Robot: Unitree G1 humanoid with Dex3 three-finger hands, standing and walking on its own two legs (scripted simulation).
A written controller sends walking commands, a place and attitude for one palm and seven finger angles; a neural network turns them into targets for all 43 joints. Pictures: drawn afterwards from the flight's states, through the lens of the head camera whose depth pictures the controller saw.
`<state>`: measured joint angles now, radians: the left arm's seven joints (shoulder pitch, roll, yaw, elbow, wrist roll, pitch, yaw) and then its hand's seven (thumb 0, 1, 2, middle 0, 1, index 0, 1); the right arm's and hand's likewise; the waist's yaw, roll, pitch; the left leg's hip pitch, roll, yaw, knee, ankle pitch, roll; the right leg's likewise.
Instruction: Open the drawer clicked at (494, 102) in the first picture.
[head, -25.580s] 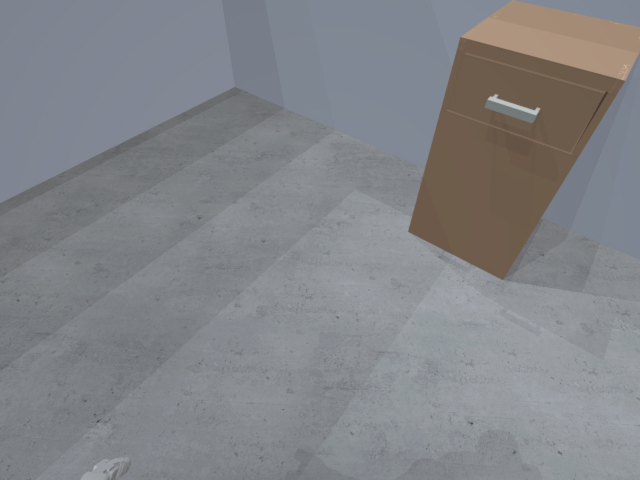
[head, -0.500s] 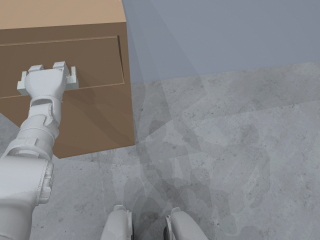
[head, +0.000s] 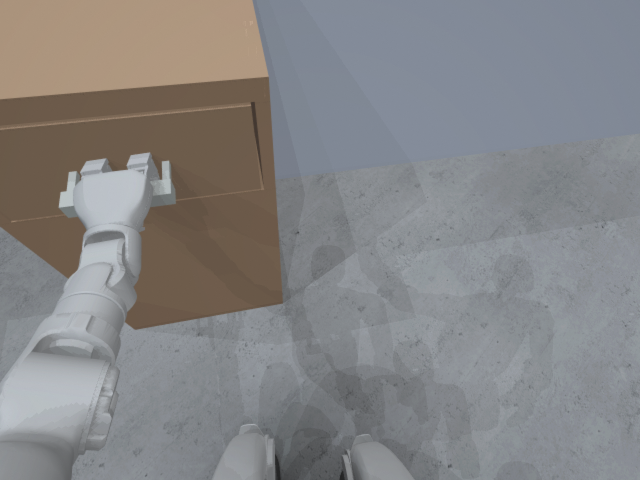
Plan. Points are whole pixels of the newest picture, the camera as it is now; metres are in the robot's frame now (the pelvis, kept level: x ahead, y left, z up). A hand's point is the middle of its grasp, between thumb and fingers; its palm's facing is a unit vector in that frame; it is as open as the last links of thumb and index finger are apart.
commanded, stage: pull the drawer open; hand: left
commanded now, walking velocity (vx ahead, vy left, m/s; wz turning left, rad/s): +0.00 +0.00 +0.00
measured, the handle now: (120, 185) +0.51 +0.25 +0.00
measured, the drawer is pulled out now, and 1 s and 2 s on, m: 0.00 0.01 0.06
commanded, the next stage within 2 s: none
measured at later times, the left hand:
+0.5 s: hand (132, 219) +0.47 +0.24 -0.02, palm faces -0.04 -0.01 -1.00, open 5.6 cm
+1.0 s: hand (132, 226) +0.46 +0.24 -0.02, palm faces -0.04 -0.05 -1.00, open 5.6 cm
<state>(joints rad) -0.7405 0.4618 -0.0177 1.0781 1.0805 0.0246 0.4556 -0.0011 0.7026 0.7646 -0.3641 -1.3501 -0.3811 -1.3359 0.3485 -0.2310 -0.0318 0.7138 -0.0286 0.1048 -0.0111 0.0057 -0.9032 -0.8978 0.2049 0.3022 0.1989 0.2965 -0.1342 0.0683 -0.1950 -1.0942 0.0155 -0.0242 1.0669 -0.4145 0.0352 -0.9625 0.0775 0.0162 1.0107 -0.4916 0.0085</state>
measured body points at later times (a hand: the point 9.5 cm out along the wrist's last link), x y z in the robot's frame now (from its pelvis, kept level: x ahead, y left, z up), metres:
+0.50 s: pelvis +0.01 -0.01 +0.00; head +0.13 +0.00 +0.43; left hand +0.47 +0.24 +0.03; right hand +0.08 -0.29 -0.13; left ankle +0.04 +0.09 -0.66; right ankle -0.01 -0.13 -0.66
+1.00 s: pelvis +0.01 +0.00 +0.00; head +0.12 +0.00 +0.44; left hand +0.45 +0.24 +0.03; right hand +0.01 -0.27 -0.13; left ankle +0.04 +0.09 -0.66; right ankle -0.01 -0.13 -0.66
